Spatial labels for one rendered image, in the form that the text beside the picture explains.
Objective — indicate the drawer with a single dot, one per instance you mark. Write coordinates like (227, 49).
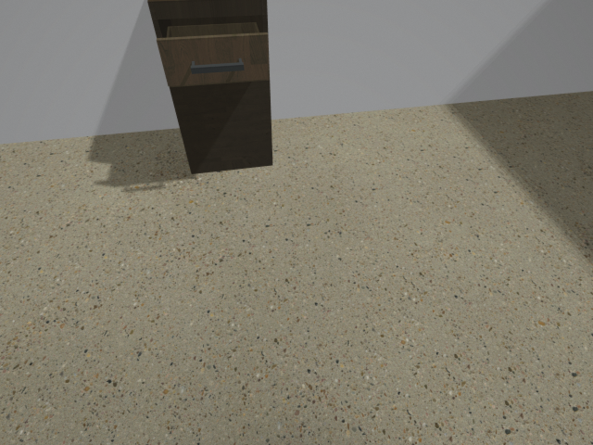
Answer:
(214, 44)

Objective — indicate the cabinet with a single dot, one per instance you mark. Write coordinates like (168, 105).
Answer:
(224, 126)

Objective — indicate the handle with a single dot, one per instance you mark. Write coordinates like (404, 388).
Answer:
(195, 69)

